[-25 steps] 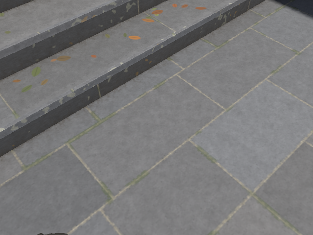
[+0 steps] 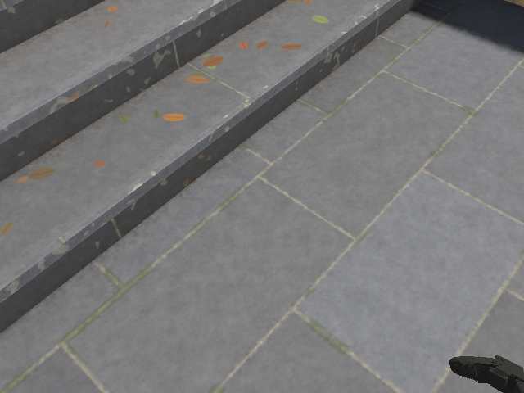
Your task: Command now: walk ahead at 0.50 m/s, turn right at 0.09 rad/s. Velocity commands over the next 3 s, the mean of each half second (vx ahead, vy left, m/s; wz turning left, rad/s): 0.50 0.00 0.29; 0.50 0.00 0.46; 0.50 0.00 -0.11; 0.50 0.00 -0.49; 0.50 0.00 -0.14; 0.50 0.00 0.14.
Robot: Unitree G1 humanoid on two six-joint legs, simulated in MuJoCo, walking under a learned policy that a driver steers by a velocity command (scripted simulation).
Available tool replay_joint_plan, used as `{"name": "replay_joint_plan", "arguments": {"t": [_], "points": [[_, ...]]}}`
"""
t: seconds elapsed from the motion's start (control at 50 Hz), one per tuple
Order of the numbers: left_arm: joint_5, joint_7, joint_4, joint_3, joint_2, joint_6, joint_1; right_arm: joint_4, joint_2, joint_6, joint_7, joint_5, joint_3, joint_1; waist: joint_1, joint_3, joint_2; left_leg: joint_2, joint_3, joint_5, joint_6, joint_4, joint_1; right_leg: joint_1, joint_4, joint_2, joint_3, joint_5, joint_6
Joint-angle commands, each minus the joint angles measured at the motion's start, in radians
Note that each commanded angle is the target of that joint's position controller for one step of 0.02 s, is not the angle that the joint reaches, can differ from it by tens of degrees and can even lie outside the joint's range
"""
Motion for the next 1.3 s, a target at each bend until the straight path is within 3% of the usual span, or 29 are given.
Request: {"name": "replay_joint_plan", "arguments": {"t": [0.02,0.06,0.1,0.12,0.14,0.16,0.18,0.22,0.3,0.4,0.5,0.58,0.6,0.62,0.64,0.66,0.68,0.72,0.86,1.0,1.04,1.08,1.1,1.12,1.14,1.16,1.18,1.22,1.3], "points": [[0.001,0.003,-0.023,0.045,0.159,-0.010,0.040,-0.097,-0.100,-0.020,0.011,0.008,-0.025,-0.108,0.012,0.015,-0.154,-0.005,0.025,-0.057,0.049,-0.043,0.015,0.052,-0.063,-0.308,0.166,0.316,-0.140],[0.003,0.004,-0.017,0.048,0.167,-0.003,0.023,-0.090,-0.115,-0.021,0.014,0.010,-0.034,-0.051,-0.022,0.004,-0.166,-0.030,0.059,-0.135,0.092,-0.073,0.083,0.098,0.000,-0.310,0.139,0.502,-0.116],[0.012,0.010,-0.030,0.035,0.141,0.001,-0.006,-0.033,-0.170,-0.022,0.011,-0.002,-0.064,0.182,-0.132,-0.157,-0.115,-0.019,0.026,-0.060,0.169,-0.076,0.426,0.034,0.293,-0.221,0.034,0.725,-0.062],[0.022,0.012,-0.054,0.018,0.094,-0.009,0.064,-0.022,-0.250,-0.022,0.011,-0.014,-0.083,0.320,-0.141,-0.312,0.067,0.179,-0.317,-0.068,0.308,-0.078,0.788,-0.267,0.641,-0.102,-0.039,0.432,0.010],[0.025,0.009,-0.053,0.005,0.069,-0.025,0.105,0.008,-0.244,-0.014,0.022,0.012,-0.083,0.375,-0.133,-0.339,0.257,0.285,-0.687,-0.282,0.394,-0.237,0.948,-0.547,0.852,-0.007,-0.031,-0.228,0.058],[0.008,0.001,-0.069,0.015,0.134,-0.038,0.018,-0.003,-0.181,-0.008,0.019,0.032,-0.066,0.346,-0.155,-0.231,0.153,0.276,-0.684,-0.461,0.354,-0.277,0.896,-0.672,0.930,-0.068,0.025,-0.208,0.050],[-0.001,-0.003,-0.090,0.016,0.147,-0.048,-0.080,-0.022,-0.159,0.002,0.013,0.023,-0.058,0.282,-0.153,-0.112,0.062,0.244,-0.564,-0.430,0.319,-0.295,0.760,-0.696,0.908,-0.107,0.001,-0.118,0.045],[0.031,0.000,-0.110,0.018,0.128,-0.060,-0.140,-0.041,-0.134,0.012,0.005,0.005,-0.047,0.229,-0.109,-0.030,-0.023,0.171,-0.428,-0.239,0.293,-0.330,0.570,-0.630,0.775,-0.161,-0.020,-0.012,0.051],[0.039,0.009,-0.109,0.013,0.089,-0.044,-0.131,-0.032,-0.138,0.013,-0.013,0.009,-0.047,0.234,-0.071,-0.044,0.038,0.107,-0.310,-0.032,0.299,-0.361,0.463,-0.548,0.607,-0.165,-0.056,0.041,0.100],[0.031,0.004,-0.139,-0.005,0.049,-0.050,-0.311,0.002,-0.172,0.031,-0.038,0.024,-0.059,0.308,-0.129,-0.021,0.041,0.054,-0.246,-0.022,0.250,-0.342,0.404,-0.483,0.299,-0.119,-0.059,0.300,0.133],[0.013,-0.021,-0.163,0.001,0.070,-0.073,-0.433,0.026,-0.165,0.055,-0.049,0.030,-0.058,0.383,-0.163,-0.011,0.052,0.073,-0.339,-0.104,0.231,-0.267,0.468,-0.404,0.127,-0.072,-0.041,0.322,0.118],[0.012,-0.016,-0.125,0.034,0.128,-0.089,-0.276,0.004,-0.151,0.063,-0.051,0.027,-0.059,0.331,-0.058,-0.069,0.084,0.041,-0.377,0.007,0.178,-0.100,0.464,-0.128,0.016,-0.082,-0.049,0.257,0.046],[0.027,-0.006,-0.108,0.049,0.171,-0.090,-0.133,-0.019,-0.108,0.058,-0.045,0.015,-0.044,0.304,0.014,-0.188,0.032,-0.001,-0.317,-0.028,0.145,0.109,0.362,0.118,0.054,-0.204,0.043,0.245,-0.017],[0.043,0.002,-0.090,0.067,0.251,-0.081,-0.004,-0.035,-0.040,0.049,-0.045,0.017,-0.024,0.408,0.006,-0.334,-0.191,-0.139,-0.171,-0.390,0.075,0.430,0.068,0.480,0.060,-0.430,0.364,0.214,-0.148],[0.022,-0.008,-0.059,0.066,0.224,-0.069,0.033,-0.045,-0.082,0.043,-0.046,0.034,-0.021,0.465,-0.011,-0.352,-0.368,-0.110,-0.130,-0.656,0.055,0.623,-0.138,0.517,-0.022,-0.552,0.663,0.001,-0.232],[0.015,-0.006,-0.076,0.046,0.139,-0.065,-0.021,-0.033,-0.163,0.047,-0.047,0.040,-0.042,0.399,0.004,-0.204,-0.222,-0.050,-0.141,-0.568,0.045,0.705,-0.193,0.389,-0.056,-0.505,0.564,-0.089,-0.194],[0.019,-0.004,-0.079,0.033,0.104,-0.058,-0.070,-0.047,-0.178,0.054,-0.045,0.028,-0.049,0.313,0.003,-0.099,-0.140,-0.016,-0.104,-0.480,0.037,0.708,-0.183,0.257,-0.074,-0.452,0.402,-0.027,-0.152],[0.029,-0.007,-0.064,0.017,0.071,-0.055,-0.135,-0.069,-0.149,0.062,-0.038,0.013,-0.054,0.255,-0.040,0.001,-0.123,0.033,-0.084,-0.390,0.031,0.639,-0.131,0.073,-0.136,-0.372,0.224,0.140,-0.120],[0.021,-0.015,0.016,0.032,0.131,-0.067,-0.126,-0.104,-0.059,0.065,-0.019,0.011,-0.026,0.181,-0.063,0.015,-0.107,0.062,-0.047,-0.188,0.013,0.370,-0.084,-0.010,-0.229,-0.330,-0.036,0.390,-0.139],[-0.017,-0.017,0.097,0.043,0.204,-0.043,-0.024,-0.166,-0.076,0.038,0.011,0.018,-0.013,-0.033,-0.004,0.056,-0.110,0.027,0.046,-0.115,0.053,0.033,0.021,0.084,-0.202,-0.355,-0.105,0.404,-0.102],[-0.021,-0.014,0.111,0.046,0.224,-0.032,-0.025,-0.170,-0.104,0.034,0.013,0.013,-0.023,-0.013,-0.036,0.031,-0.125,-0.007,0.074,-0.186,0.086,-0.025,0.102,0.132,-0.126,-0.367,-0.114,0.570,-0.082],[-0.020,-0.007,0.124,0.034,0.205,-0.025,-0.021,-0.105,-0.175,0.036,0.000,0.004,-0.061,0.208,-0.158,-0.106,-0.111,-0.066,0.115,-0.145,0.140,-0.095,0.460,0.059,0.156,-0.303,-0.187,0.798,-0.034],[0.013,-0.002,0.095,0.009,0.158,-0.032,-0.029,-0.073,-0.253,0.043,-0.015,-0.006,-0.085,0.386,-0.230,-0.246,-0.012,0.106,-0.088,-0.071,0.198,-0.054,0.771,-0.160,0.454,-0.257,-0.218,0.516,0.011],[0.021,-0.012,0.067,-0.028,0.042,-0.050,0.069,-0.062,-0.332,0.046,-0.018,-0.011,-0.092,0.409,-0.151,-0.361,0.256,0.343,-0.577,-0.244,0.362,-0.172,1.024,-0.530,0.781,-0.083,-0.179,-0.228,0.067],[-0.004,-0.018,0.085,-0.004,0.148,-0.065,0.002,-0.067,-0.237,0.041,-0.016,-0.003,-0.070,0.418,-0.202,-0.365,0.130,0.334,-0.637,-0.336,0.354,-0.238,0.998,-0.620,0.890,-0.119,-0.039,-0.280,0.061],[-0.030,-0.024,0.053,0.004,0.175,-0.069,-0.077,-0.067,-0.206,0.036,-0.017,-0.003,-0.057,0.353,-0.189,-0.218,0.090,0.308,-0.471,-0.283,0.310,-0.255,0.882,-0.682,0.894,-0.167,-0.052,-0.192,0.048],[-0.022,-0.018,0.051,-0.002,0.158,-0.065,-0.115,-0.068,-0.178,0.031,-0.017,-0.004,-0.049,0.293,-0.161,-0.145,0.026,0.267,-0.355,-0.181,0.282,-0.273,0.750,-0.651,0.854,-0.207,-0.068,-0.109,0.047],[-0.003,-0.013,0.058,0.001,0.137,-0.043,-0.098,-0.066,-0.129,0.017,-0.013,-0.015,-0.036,0.213,-0.095,-0.078,0.034,0.221,-0.219,-0.055,0.257,-0.341,0.561,-0.543,0.785,-0.248,-0.053,-0.020,0.058],[-0.003,-0.005,0.056,-0.006,0.086,-0.006,-0.097,-0.024,-0.140,-0.012,-0.019,-0.016,-0.044,0.200,-0.060,-0.023,0.028,0.219,-0.058,0.035,0.258,-0.435,0.462,-0.543,0.728,-0.236,-0.027,0.091,0.089]]}}
Next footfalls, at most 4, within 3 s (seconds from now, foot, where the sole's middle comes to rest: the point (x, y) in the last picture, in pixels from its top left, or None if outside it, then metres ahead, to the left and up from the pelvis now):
0.10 left None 0.23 0.13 -0.78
0.60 right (316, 379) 0.51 -0.03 -0.78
1.08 left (182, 324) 0.64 0.33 -0.78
1.62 right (241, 226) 0.98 0.20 -0.78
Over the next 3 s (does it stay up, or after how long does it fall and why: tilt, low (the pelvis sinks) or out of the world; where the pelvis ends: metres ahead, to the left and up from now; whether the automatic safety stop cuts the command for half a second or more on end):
stays up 1.53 0.33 0.17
